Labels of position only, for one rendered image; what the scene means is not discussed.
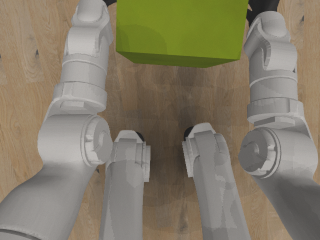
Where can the right robot thigh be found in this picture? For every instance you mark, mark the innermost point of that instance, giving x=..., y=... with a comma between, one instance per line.
x=221, y=212

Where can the right robot upper arm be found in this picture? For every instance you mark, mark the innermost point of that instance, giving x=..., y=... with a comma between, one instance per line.
x=283, y=163

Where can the carton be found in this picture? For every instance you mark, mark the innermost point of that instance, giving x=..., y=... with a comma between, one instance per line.
x=184, y=33

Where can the robot left forearm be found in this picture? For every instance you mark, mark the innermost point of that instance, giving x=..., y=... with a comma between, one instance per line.
x=85, y=63

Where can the left robot upper arm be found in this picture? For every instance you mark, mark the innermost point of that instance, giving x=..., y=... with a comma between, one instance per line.
x=46, y=206

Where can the robot thigh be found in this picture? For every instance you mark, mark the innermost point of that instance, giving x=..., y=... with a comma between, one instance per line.
x=122, y=208
x=221, y=212

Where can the robot right hand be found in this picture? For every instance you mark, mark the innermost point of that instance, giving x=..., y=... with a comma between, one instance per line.
x=259, y=6

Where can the robot right forearm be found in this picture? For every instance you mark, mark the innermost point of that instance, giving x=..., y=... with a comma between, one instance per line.
x=273, y=76

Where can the left robot thigh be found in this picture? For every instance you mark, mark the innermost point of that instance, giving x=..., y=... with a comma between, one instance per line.
x=122, y=208

